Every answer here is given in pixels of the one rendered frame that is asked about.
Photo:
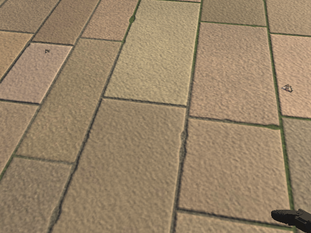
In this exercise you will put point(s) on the right robot hand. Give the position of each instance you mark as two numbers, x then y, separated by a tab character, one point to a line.
300	219

